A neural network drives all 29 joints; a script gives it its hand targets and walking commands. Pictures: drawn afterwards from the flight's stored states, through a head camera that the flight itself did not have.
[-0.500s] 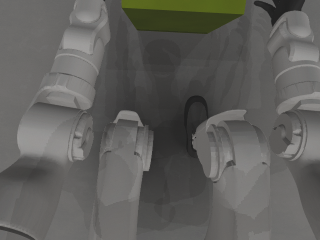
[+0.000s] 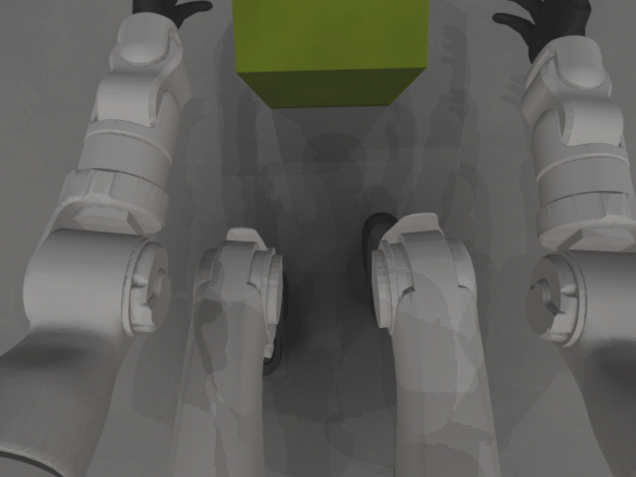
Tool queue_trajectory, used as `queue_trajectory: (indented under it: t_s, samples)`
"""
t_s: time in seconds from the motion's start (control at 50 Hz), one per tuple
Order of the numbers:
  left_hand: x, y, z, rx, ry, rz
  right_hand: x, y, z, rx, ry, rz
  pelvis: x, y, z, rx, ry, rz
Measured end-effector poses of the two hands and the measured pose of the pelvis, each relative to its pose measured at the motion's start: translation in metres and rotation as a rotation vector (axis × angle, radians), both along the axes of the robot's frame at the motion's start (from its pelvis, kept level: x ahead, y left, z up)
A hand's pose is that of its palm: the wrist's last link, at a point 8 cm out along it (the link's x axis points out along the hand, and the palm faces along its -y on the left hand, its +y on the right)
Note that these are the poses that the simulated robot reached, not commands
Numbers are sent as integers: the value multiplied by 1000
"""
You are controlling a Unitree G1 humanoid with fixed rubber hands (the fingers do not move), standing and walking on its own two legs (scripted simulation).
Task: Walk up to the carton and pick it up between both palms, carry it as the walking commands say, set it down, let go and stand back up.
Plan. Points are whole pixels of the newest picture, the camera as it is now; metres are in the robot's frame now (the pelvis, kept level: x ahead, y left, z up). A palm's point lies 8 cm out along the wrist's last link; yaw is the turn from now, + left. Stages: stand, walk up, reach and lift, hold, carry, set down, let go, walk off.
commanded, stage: set down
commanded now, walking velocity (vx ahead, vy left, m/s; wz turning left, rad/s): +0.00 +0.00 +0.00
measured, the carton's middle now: (328, 9) +0.60 -0.05 -0.29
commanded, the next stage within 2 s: let go in 0.94 s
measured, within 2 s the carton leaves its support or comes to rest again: neither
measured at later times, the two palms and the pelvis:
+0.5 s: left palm out of the picture +0.55 +0.11 +0.03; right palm out of the picture +0.50 -0.27 +0.02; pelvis +0.02 -0.02 +0.13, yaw +0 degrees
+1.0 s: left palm out of the picture +0.54 +0.12 +0.16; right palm out of the picture +0.50 -0.26 +0.15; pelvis +0.06 -0.02 +0.26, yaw -1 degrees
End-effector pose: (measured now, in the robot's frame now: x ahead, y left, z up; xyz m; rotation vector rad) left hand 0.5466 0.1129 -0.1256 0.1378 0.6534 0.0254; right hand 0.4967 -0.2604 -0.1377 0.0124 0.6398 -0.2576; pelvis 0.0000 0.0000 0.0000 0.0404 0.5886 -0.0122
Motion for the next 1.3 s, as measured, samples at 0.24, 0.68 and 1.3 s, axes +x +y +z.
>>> queue_trajectory:
  t_s: [0.24,0.68,1.3]
  samples:
    - [7,6,93,-5,-29,32,11,10,83,14,1,44,11,-9,62,17,88,3]
    - [-1,8,217,3,-18,11,2,-7,215,0,-14,31,38,-17,183,17,112,-22]
    - [-86,42,307,102,99,-17,-80,-3,308,-78,140,147,88,-20,297,-4,-23,-18]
